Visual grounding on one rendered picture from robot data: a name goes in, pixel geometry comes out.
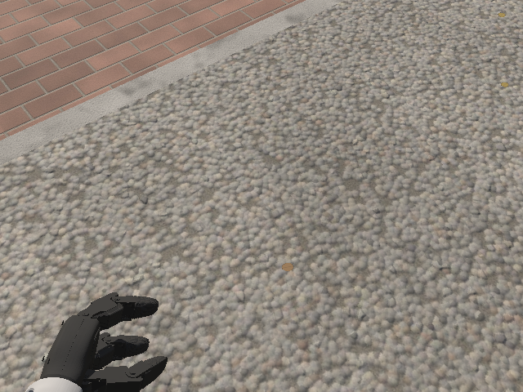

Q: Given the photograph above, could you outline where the left robot hand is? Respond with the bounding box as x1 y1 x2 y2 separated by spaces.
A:
40 292 168 392

